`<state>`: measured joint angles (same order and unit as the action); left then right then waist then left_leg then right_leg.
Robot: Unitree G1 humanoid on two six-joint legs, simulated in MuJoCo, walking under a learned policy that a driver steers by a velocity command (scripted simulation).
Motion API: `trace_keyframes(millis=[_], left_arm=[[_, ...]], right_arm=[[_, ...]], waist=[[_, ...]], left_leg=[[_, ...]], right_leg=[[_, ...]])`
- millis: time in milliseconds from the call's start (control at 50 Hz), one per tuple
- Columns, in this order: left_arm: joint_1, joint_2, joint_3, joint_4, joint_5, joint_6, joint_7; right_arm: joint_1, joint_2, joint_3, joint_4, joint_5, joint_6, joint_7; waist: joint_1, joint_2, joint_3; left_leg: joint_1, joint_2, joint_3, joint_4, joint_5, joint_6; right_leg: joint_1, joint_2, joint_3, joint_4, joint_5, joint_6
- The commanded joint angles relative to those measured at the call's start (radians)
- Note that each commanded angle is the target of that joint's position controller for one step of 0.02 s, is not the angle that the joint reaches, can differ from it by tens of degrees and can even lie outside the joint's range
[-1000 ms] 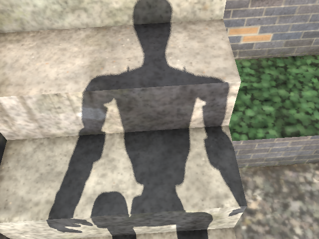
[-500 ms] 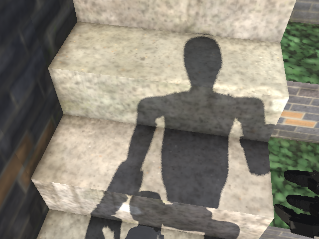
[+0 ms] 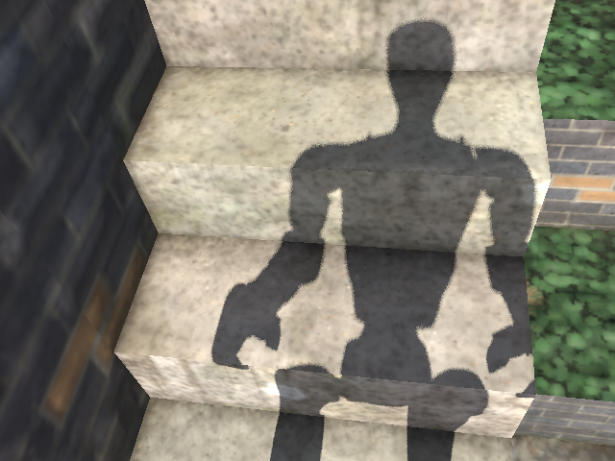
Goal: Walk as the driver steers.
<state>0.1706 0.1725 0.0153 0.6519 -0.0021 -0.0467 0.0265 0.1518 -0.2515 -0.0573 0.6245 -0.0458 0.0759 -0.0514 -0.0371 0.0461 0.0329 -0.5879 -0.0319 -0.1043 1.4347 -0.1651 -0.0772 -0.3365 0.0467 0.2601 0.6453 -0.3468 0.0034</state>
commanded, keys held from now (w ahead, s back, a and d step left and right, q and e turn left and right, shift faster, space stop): e+shift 0.50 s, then shift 0.22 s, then q+shift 0.28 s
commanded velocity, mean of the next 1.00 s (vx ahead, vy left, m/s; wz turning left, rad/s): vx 0.00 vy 0.00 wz -0.49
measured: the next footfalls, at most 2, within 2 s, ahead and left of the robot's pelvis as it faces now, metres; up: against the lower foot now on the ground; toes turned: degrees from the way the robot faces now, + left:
left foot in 0.28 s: -0.06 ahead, +0.23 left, -0.04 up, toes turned -5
right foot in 0.64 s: -0.27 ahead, +0.15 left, -0.20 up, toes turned -26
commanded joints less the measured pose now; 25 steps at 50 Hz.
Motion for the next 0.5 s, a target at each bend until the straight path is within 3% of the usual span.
trace_keyframes(millis=[20,40,60,100,120,160,180,200,220,240,260,280,300,320,340,360,380,400,420,440,460,480,500], left_arm=[[0.035,0.222,0.091,-0.037,0.009,0.003,0.014],[0.044,0.225,0.098,-0.037,0.019,0.010,0.020],[0.034,0.235,0.102,-0.050,0.023,0.010,0.018],[0.034,0.263,0.112,-0.064,0.031,0.022,0.023],[0.044,0.270,0.120,-0.066,0.024,0.025,0.028],[0.056,0.298,0.130,-0.089,0.040,0.035,0.038],[0.031,0.298,0.134,-0.109,0.040,0.043,0.040],[0.012,0.303,0.130,-0.128,0.045,0.044,0.045],[-0.010,0.297,0.127,-0.151,0.045,0.051,0.048],[-0.035,0.311,0.128,-0.172,0.041,0.061,0.043],[-0.037,0.297,0.117,-0.164,0.047,0.081,0.038],[-0.005,0.276,0.118,-0.149,0.055,0.096,0.027],[0.086,0.257,0.116,-0.108,0.050,0.117,0.023],[0.128,0.233,0.126,-0.102,0.053,0.115,0.010],[0.175,0.241,0.141,-0.103,0.067,0.107,0.006],[0.196,0.264,0.147,-0.109,0.069,0.108,0.004],[0.257,0.283,0.150,-0.097,0.061,0.118,-0.006],[0.375,0.276,0.130,-0.100,0.055,0.146,-0.012],[0.489,0.296,0.126,-0.061,0.039,0.173,-0.023],[0.591,0.364,0.148,-0.006,0.014,0.185,-0.033],[0.615,0.385,0.165,0.003,0.022,0.200,-0.022],[0.579,0.377,0.153,-0.033,0.038,0.201,-0.044],[0.481,0.377,0.145,-0.024,0.029,0.173,-0.060]], right_arm=[[-0.102,-0.013,0.010,-0.147,-0.003,-0.017,-0.004],[-0.118,-0.001,0.016,-0.166,0.001,-0.021,-0.006],[-0.143,-0.004,0.013,-0.182,0.015,-0.031,-0.009],[-0.155,-0.019,0.012,-0.210,0.027,-0.033,-0.008],[-0.154,-0.029,0.012,-0.213,0.036,-0.028,0.000],[-0.162,-0.044,0.011,-0.236,0.026,-0.012,-0.004],[-0.164,-0.071,0.004,-0.234,0.020,-0.010,-0.007],[-0.155,-0.088,-0.005,-0.244,0.022,-0.006,-0.014],[-0.142,-0.099,-0.006,-0.240,0.022,-0.006,-0.018],[-0.092,-0.104,-0.007,-0.227,0.027,-0.001,-0.022],[-0.030,-0.096,0.001,-0.213,0.041,-0.005,-0.006],[-0.059,-0.071,0.018,-0.180,0.057,0.008,-0.022],[-0.105,-0.030,0.031,-0.139,0.066,0.014,-0.019],[-0.168,-0.035,0.041,-0.163,0.047,-0.008,-0.017],[-0.214,-0.057,0.044,-0.196,0.038,-0.032,-0.020],[-0.177,-0.101,0.025,-0.201,0.033,-0.043,-0.025],[-0.184,-0.138,0.013,-0.226,0.035,-0.046,-0.038],[-0.303,-0.187,-0.013,-0.242,-0.001,-0.043,-0.051],[-0.424,-0.157,-0.009,-0.255,-0.016,-0.031,-0.044],[-0.506,-0.149,-0.018,-0.277,-0.014,-0.043,-0.053],[-0.528,-0.088,0.000,-0.275,-0.005,-0.057,-0.055],[-0.478,-0.072,0.003,-0.289,0.007,-0.068,-0.042],[-0.412,-0.033,0.028,-0.271,0.015,-0.081,-0.037]], waist=[[0.059,-0.164,-0.121],[0.064,-0.159,-0.134],[0.063,-0.150,-0.137],[0.052,-0.187,-0.139],[0.047,-0.214,-0.149],[0.051,-0.207,-0.169],[0.055,-0.209,-0.150],[0.036,-0.243,-0.133],[0.026,-0.238,-0.144],[-0.009,-0.260,-0.124],[-0.052,-0.259,-0.099],[-0.027,-0.128,-0.121],[0.024,-0.018,-0.107],[0.098,0.107,-0.136],[0.153,0.154,-0.209],[0.161,0.179,-0.326],[0.198,0.217,-0.379],[0.314,0.337,-0.328],[0.415,0.283,-0.244],[0.463,0.270,-0.240],[0.461,0.164,-0.186],[0.425,0.178,-0.169],[0.367,0.077,-0.150]], left_leg=[[-0.218,-0.037,-0.006,0.029,0.020,0.000],[-0.211,-0.051,-0.020,0.040,0.013,-0.002],[-0.202,-0.064,-0.028,0.021,-0.028,0.000],[-0.189,-0.069,-0.043,0.026,-0.090,0.004],[-0.145,-0.074,-0.045,-0.002,-0.140,0.010],[-0.097,-0.056,-0.111,0.013,-0.201,0.013],[-0.066,-0.057,-0.119,0.013,-0.215,0.020],[-0.012,-0.047,-0.164,-0.014,-0.244,0.021],[0.054,-0.036,-0.193,-0.066,-0.276,0.036],[0.178,0.013,-0.252,-0.231,-0.322,0.083],[0.289,0.058,-0.263,-0.575,-0.374,0.106],[0.468,0.076,-0.163,-0.896,-0.255,0.102],[0.562,0.052,-0.021,-1.126,0.033,0.090],[0.559,0.084,0.014,-1.032,0.282,0.052],[0.648,0.159,0.020,-0.884,0.674,0.055],[0.684,0.233,0.008,-0.799,0.754,0.067],[0.644,0.295,-0.029,-0.833,0.527,0.056],[0.505,0.405,-0.055,-0.857,0.403,0.161],[0.344,0.324,0.078,-0.878,0.267,0.156],[0.165,0.296,0.102,-0.848,0.171,0.124],[0.113,0.246,0.167,-0.789,0.116,0.114],[0.181,0.260,0.148,-0.768,0.186,0.101],[0.167,0.216,0.239,-0.703,0.177,0.079]], right_leg=[[0.267,-0.126,0.245,-0.047,0.656,-0.230],[0.246,-0.129,0.290,-0.065,0.597,-0.234],[0.222,-0.148,0.355,-0.104,0.539,-0.239],[0.184,-0.166,0.405,-0.098,0.497,-0.263],[0.149,-0.153,0.396,-0.090,0.477,-0.259],[0.128,-0.172,0.469,-0.072,0.447,-0.273],[0.075,-0.172,0.489,-0.083,0.426,-0.266],[-0.003,-0.180,0.512,-0.067,0.436,-0.257],[-0.068,-0.174,0.515,-0.040,0.450,-0.241],[-0.189,-0.178,0.527,-0.012,0.437,-0.191],[-0.251,-0.128,0.456,-0.004,0.386,-0.117],[-0.277,-0.023,0.294,0.033,0.126,-0.023],[-0.249,0.109,0.139,0.121,-0.193,0.005],[-0.233,0.261,-0.020,0.354,-0.182,0.052],[-0.353,0.278,-0.018,0.562,-0.223,0.083],[-0.391,0.254,-0.049,0.703,-0.215,0.109],[-0.395,0.213,-0.067,0.780,-0.174,0.107],[-0.361,0.091,-0.139,0.931,-0.144,0.101],[-0.254,0.022,-0.152,0.790,-0.150,0.069],[-0.029,-0.041,-0.063,0.807,-0.093,0.023],[-0.002,0.003,-0.174,0.789,0.021,0.009],[-0.034,-0.004,-0.194,0.650,-0.016,-0.025],[0.013,0.067,-0.344,0.561,0.178,-0.051]])
Velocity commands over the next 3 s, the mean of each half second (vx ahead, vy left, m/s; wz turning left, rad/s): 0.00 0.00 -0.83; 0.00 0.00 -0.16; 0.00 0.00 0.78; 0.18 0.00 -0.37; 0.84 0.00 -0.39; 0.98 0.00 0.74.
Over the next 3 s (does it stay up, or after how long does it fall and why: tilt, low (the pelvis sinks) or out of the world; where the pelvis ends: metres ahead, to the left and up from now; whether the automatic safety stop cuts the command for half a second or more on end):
stays up -1.43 0.51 -1.16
